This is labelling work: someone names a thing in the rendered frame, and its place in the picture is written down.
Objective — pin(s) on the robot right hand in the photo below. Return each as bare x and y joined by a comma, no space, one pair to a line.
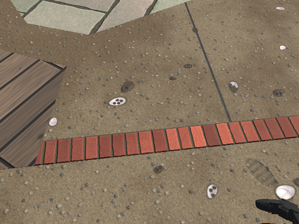
283,208

